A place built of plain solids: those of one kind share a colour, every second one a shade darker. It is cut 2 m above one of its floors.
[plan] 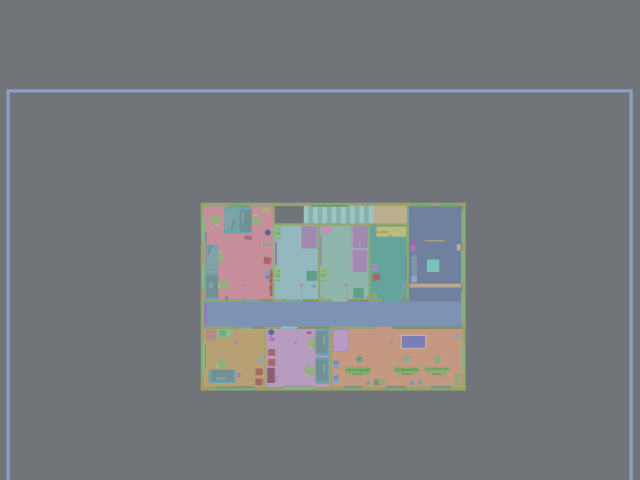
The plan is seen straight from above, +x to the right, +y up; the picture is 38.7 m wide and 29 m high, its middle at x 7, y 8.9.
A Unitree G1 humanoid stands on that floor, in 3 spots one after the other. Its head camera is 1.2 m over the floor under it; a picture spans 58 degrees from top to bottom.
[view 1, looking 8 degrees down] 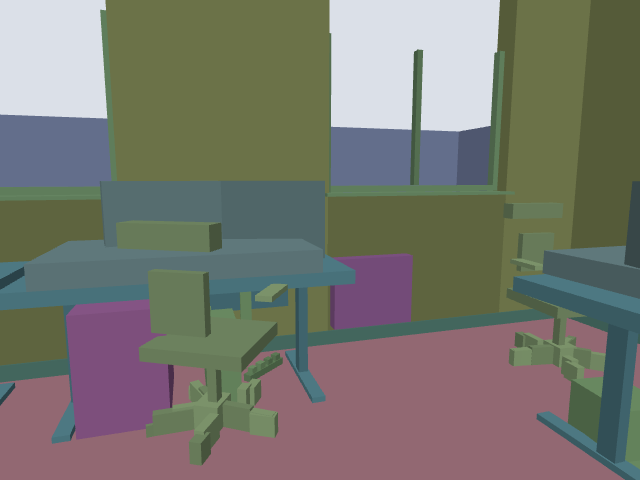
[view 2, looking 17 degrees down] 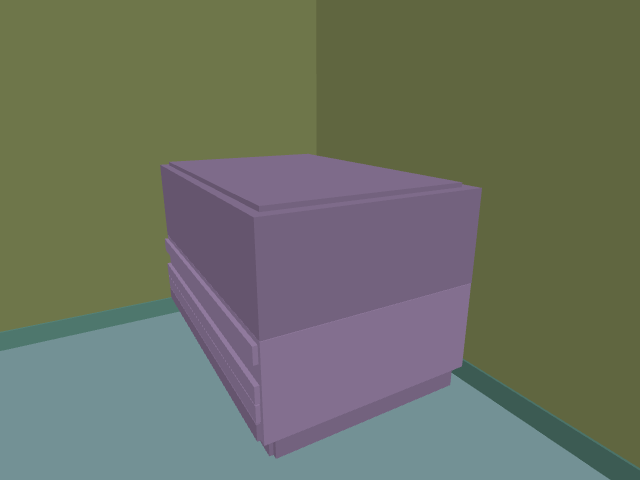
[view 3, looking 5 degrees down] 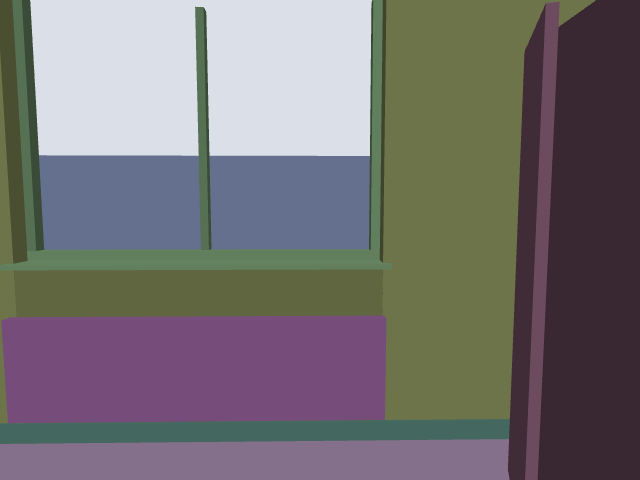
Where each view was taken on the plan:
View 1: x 2.90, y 7.80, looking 163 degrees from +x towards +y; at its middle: desk_load_drowned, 2.56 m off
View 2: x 5.45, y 7.25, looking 60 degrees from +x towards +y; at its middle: plan_chest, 1.37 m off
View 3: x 5.15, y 2.10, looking -91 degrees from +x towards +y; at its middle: yard_bound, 14.35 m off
